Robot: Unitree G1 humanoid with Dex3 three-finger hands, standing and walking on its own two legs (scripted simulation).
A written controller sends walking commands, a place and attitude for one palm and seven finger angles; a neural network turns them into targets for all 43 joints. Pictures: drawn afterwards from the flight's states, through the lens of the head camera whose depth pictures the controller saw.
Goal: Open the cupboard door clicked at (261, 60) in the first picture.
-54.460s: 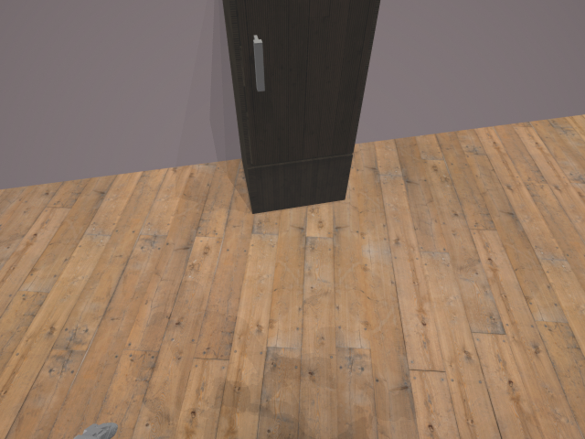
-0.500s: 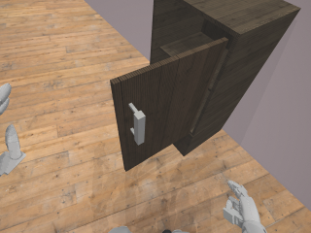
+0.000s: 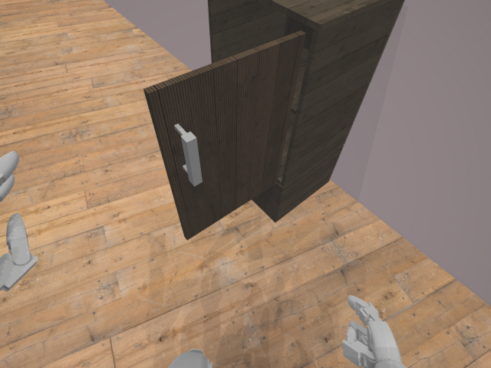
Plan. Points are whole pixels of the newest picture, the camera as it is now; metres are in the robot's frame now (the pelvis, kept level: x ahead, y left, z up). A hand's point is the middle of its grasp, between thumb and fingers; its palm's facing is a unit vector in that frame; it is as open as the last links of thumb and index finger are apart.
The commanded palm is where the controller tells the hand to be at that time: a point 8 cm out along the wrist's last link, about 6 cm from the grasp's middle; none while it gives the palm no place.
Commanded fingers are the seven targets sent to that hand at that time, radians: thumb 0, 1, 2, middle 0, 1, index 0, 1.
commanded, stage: stop stepping back and stand still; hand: left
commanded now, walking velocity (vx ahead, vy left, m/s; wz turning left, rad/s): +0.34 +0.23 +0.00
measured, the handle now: (187, 155) +0.55 +0.17 -0.04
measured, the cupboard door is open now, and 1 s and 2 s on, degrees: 88 88 88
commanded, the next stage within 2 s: let the arm hang, fingers relaxed in 0.58 s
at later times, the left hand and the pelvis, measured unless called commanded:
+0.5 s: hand out of the picture +0.12 +0.28 +0.16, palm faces +0.53 -0.73 -0.44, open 7.4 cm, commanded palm +0.06 +0.31 +0.17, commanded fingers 0.00 0.90 0.90 -0.20 -0.30 -0.20 -0.30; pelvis -0.06 +0.00 -0.01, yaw +3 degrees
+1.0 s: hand out of the picture -0.01 +0.17 -0.17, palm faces +0.13 -0.98 -0.18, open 7.0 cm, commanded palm none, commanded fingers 0.00 0.90 0.90 -0.20 -0.30 -0.20 -0.30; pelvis -0.06 -0.01 -0.01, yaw +6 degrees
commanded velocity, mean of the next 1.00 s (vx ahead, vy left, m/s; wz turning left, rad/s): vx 0.08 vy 0.01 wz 0.00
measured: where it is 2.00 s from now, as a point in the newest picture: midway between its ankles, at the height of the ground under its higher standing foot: outside the picture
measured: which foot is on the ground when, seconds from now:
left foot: up 0.00-0.16, down 0.18-1.00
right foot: down 0.00-1.00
